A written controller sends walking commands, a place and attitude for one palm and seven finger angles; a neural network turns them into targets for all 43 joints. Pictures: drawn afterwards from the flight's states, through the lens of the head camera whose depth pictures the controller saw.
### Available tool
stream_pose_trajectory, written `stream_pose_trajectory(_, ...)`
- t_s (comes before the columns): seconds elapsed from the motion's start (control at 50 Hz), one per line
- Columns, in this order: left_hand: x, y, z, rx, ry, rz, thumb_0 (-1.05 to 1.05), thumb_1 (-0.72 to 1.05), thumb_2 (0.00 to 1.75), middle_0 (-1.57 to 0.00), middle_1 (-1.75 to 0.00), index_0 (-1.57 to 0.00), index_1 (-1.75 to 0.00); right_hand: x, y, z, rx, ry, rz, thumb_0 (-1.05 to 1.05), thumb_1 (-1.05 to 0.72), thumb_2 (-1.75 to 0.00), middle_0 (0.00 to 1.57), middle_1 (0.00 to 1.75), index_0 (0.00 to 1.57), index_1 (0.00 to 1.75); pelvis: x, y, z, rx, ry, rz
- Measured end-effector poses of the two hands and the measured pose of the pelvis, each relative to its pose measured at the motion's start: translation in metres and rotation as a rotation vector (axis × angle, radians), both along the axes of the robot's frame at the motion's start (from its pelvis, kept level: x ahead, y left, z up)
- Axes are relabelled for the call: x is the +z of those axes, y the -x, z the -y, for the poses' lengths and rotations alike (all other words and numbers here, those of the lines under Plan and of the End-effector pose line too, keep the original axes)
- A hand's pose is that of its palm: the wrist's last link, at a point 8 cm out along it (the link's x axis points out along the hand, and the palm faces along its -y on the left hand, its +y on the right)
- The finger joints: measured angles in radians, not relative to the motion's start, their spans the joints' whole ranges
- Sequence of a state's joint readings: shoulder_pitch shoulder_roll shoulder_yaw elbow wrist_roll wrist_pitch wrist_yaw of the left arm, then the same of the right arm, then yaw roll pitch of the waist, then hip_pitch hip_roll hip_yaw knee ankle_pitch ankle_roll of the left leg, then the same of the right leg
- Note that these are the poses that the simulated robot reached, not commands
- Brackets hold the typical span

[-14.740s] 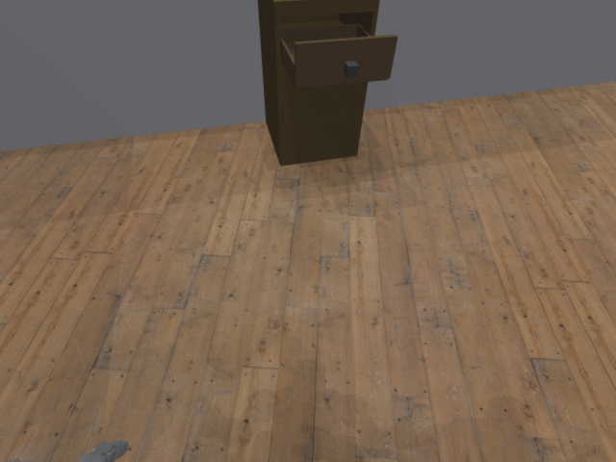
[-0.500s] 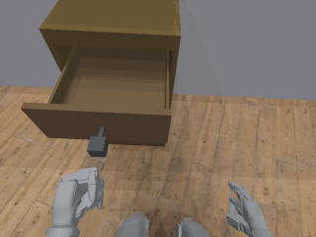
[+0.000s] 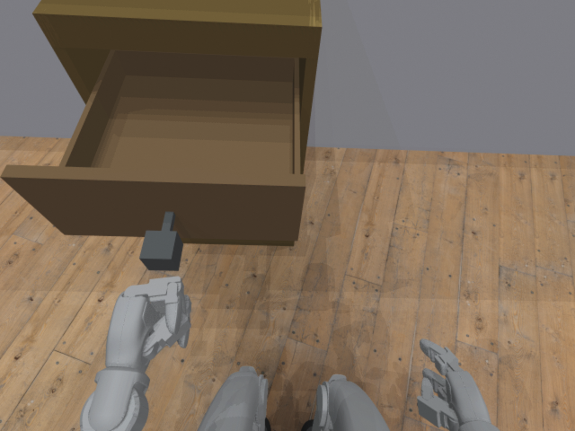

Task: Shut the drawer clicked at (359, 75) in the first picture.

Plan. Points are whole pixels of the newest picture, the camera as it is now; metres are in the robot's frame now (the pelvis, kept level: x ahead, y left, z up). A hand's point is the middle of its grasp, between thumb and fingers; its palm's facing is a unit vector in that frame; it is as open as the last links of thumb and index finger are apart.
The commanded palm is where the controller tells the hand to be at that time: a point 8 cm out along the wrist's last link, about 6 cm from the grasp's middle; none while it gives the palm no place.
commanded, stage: bring the fist close to the handle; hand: left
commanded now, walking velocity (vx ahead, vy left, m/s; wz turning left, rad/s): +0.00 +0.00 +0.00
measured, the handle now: (165, 237) +0.37 +0.20 +0.00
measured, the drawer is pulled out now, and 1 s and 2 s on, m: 0.26 0.26 0.14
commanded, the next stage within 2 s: push the drawer shut in 0.60 s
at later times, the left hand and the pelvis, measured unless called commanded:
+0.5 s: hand (183, 301) +0.28 +0.16 +0.00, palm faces +0.04 -1.00 -0.02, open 3.3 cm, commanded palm +0.26 +0.20 +0.01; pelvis -0.01 +0.01 -0.01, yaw +0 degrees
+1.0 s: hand (191, 293) +0.29 +0.15 -0.01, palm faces +0.01 -1.00 -0.04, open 3.3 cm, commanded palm +0.29 +0.20 +0.01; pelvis -0.01 +0.01 -0.01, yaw +0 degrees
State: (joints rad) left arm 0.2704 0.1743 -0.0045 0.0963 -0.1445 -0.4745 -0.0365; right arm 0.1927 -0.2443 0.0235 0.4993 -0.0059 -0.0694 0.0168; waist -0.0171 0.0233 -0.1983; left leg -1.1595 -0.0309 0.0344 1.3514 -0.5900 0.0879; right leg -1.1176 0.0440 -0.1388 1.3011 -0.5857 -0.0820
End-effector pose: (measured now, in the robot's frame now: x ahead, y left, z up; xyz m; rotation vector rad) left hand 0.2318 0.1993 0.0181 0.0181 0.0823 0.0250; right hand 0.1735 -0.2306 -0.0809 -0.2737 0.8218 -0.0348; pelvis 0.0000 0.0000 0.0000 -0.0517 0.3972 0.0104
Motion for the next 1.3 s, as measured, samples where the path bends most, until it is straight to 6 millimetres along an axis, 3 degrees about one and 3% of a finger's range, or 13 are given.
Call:
stream_pose_trajectory(0.14, -0.003, -0.009, -0.005, 0.028, -0.006, 0.071, 0.02, 0.9, 0.9, -1.4, -1.6, -1.4, -1.6, -0.012, 0.003, -0.002, 0.013, -0.001, -0.022, 0.01, -0.91, -0.9, 0.2, 0.3, 0.2, 0.3, -0.008, 0.005, -0.001, 0.001, 0.003, -0.017)
stream_pose_trajectory(0.28, -0.027, -0.023, -0.006, -0.002, 0.0, 0.025, 0.02, 0.9, 0.9, -1.39, -1.6, -1.4, -1.6, -0.026, 0.006, -0.004, 0.01, -0.001, -0.053, 0.01, -0.9, -0.9, 0.2, 0.3, 0.2, 0.3, -0.018, 0.01, -0.002, 0.0, 0.008, -0.036)
stream_pose_trajectory(0.44, -0.006, -0.024, -0.01, 0.014, -0.002, 0.076, 0.02, 0.9, 0.9, -1.39, -1.6, -1.4, -1.6, -0.023, 0.012, -0.007, -0.006, -0.01, -0.077, 0.01, -0.91, -0.9, 0.2, 0.3, 0.2, 0.3, -0.012, 0.008, -0.006, -0.002, 0.009, -0.032)
stream_pose_trajectory(0.58, -0.022, -0.024, -0.004, -0.002, 0.017, 0.001, 0.02, 0.9, 0.9, -1.39, -1.6, -1.4, -1.6, -0.019, 0.011, -0.008, -0.009, -0.004, -0.078, 0.01, -0.91, -0.9, 0.2, 0.3, 0.2, 0.3, -0.011, 0.007, -0.008, 0.001, 0.011, -0.032)
stream_pose_trajectory(0.74, -0.01, -0.023, -0.002, 0.016, 0.0, 0.076, 0.02, 0.9, 0.9, -1.4, -1.6, -1.4, -1.6, -0.018, 0.007, -0.008, -0.002, 0.002, -0.076, 0.01, -0.91, -0.9, 0.2, 0.3, 0.2, 0.3, -0.011, 0.005, -0.009, -0.002, 0.009, -0.033)
stream_pose_trajectory(0.9, -0.023, -0.038, -0.005, -0.008, -0.02, 0.05, 0.0, 0.88, 0.92, -1.4, -1.6, -1.4, -1.6, -0.027, 0.006, -0.009, 0.007, 0.002, -0.098, 0.0, -0.91, -0.9, 0.2, 0.3, 0.2, 0.3, -0.015, 0.008, -0.007, 0.004, 0.013, -0.039)
stream_pose_trajectory(1.3, -0.025, -0.061, -0.007, 0.018, -0.024, 0.087, 0.01, 0.86, 0.89, -1.4, -1.6, -1.54, -1.6, -0.036, 0.036, 0.008, -0.015, 0.044, -0.151, 0.0, -0.91, -0.9, 0.2, 0.3, 0.2, 0.3, -0.019, 0.023, 0.0, 0.012, 0.013, -0.03)
